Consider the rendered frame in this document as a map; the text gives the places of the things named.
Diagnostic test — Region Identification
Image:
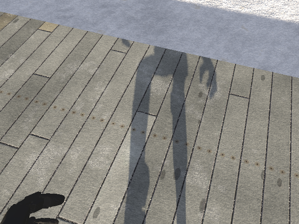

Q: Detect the left robot hand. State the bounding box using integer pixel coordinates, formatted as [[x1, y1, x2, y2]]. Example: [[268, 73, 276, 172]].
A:
[[0, 191, 65, 224]]

